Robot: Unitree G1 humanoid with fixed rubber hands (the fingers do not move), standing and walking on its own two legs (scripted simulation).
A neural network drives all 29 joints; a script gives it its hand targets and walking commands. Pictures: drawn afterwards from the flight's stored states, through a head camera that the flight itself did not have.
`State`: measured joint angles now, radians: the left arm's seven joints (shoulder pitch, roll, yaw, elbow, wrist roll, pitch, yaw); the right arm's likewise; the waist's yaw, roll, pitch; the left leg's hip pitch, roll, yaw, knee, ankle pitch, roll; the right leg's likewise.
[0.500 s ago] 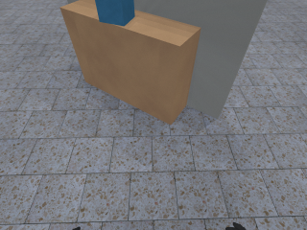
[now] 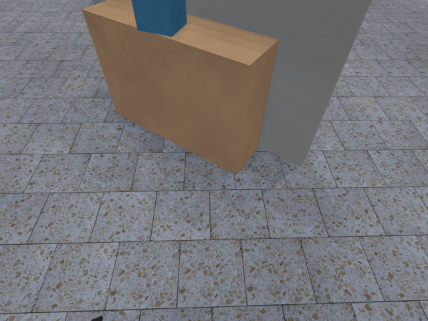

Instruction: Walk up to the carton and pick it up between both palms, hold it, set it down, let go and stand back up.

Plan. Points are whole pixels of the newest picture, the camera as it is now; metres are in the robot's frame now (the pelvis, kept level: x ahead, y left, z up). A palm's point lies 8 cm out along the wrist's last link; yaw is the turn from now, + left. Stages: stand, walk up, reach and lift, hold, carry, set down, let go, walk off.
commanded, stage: stand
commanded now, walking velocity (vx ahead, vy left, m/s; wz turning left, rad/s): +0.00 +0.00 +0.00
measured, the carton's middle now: (159, 4) +1.39 +0.21 +0.04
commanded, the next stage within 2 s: none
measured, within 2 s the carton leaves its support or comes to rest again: neither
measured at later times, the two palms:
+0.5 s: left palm out of the picture +0.08 +0.26 -0.10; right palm out of the picture +0.08 -0.24 -0.10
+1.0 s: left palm out of the picture +0.08 +0.26 -0.11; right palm out of the picture +0.07 -0.25 -0.11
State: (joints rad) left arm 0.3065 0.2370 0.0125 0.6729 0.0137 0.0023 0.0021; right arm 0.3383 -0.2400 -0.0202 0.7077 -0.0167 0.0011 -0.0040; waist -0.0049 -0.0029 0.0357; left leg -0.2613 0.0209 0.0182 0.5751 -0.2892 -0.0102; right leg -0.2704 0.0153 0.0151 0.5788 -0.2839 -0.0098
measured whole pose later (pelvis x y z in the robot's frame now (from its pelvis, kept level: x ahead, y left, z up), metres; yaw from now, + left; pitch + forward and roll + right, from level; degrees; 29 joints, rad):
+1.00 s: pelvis +0.00 +0.01 +0.00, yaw +0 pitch -1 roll +0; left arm 0.32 0.26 -0.01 0.72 0.01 0.00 0.00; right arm 0.33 -0.26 0.00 0.72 0.00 0.00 0.00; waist 0.00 0.00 0.03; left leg -0.25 0.01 0.03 0.55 -0.28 0.00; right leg -0.26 0.00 0.03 0.55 -0.27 0.00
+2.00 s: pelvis +0.01 +0.00 +0.01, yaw +0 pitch -1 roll +0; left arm 0.32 0.26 -0.02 0.79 0.00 0.00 0.01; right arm 0.33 -0.26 0.01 0.81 -0.01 0.00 -0.01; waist 0.00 0.00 0.03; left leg -0.22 0.02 0.02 0.50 -0.26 -0.01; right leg -0.23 0.02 0.02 0.51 -0.26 -0.01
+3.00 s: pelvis +0.02 +0.01 +0.01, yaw +1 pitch -1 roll +0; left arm 0.37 0.24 0.02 0.86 0.04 -0.01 0.00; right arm 0.40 -0.25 -0.02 0.87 -0.03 0.00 0.00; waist 0.00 0.01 -0.01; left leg -0.24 0.01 0.01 0.57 -0.49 0.04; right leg -0.23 0.01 0.01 0.55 -0.47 -0.04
